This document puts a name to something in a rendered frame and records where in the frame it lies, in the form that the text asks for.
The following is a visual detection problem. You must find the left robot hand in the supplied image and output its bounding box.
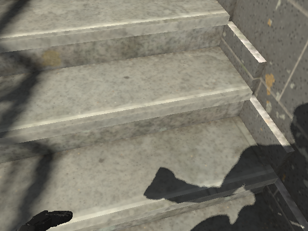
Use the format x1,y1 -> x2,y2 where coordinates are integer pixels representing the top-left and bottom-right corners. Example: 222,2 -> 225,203
15,210 -> 73,231

